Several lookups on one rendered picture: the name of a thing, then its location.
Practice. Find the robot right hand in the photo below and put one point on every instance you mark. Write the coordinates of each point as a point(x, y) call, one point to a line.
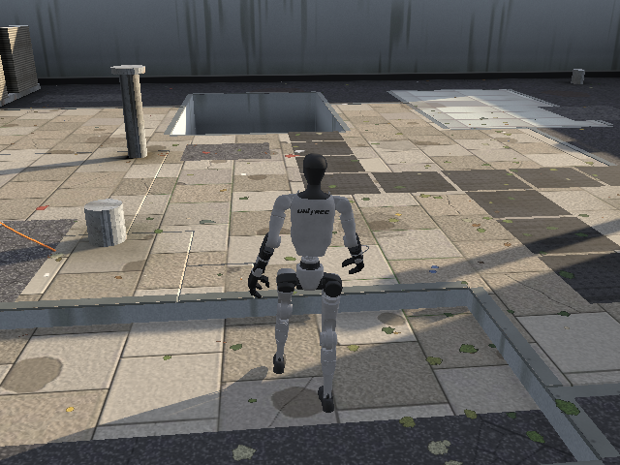
point(358, 268)

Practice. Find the left robot upper arm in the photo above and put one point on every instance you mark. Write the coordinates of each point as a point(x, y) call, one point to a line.
point(277, 218)

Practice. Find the robot right foot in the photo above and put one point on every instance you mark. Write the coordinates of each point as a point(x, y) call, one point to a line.
point(327, 402)

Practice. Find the right robot shin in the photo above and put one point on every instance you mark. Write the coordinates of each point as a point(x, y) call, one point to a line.
point(328, 361)

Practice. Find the robot right forearm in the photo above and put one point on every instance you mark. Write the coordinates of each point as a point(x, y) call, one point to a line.
point(356, 252)

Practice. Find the robot left forearm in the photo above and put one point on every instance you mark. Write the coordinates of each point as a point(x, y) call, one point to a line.
point(262, 259)

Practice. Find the robot left hand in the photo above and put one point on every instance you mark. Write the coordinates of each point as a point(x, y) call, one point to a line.
point(253, 284)

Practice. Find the right robot upper arm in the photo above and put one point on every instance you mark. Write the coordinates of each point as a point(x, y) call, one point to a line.
point(343, 206)

